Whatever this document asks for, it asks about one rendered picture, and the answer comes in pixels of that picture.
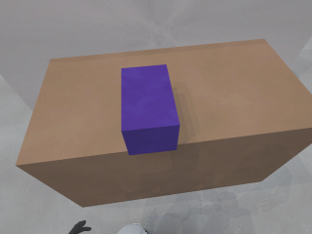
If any left robot hand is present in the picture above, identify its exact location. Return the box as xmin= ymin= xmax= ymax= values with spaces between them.
xmin=68 ymin=220 xmax=92 ymax=234

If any carton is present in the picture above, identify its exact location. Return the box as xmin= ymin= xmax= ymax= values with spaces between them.
xmin=121 ymin=64 xmax=180 ymax=155

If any pedestal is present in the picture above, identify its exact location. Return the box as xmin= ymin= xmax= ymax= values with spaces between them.
xmin=16 ymin=38 xmax=312 ymax=208

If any left robot thigh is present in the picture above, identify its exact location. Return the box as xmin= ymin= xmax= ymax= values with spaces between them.
xmin=117 ymin=224 xmax=147 ymax=234

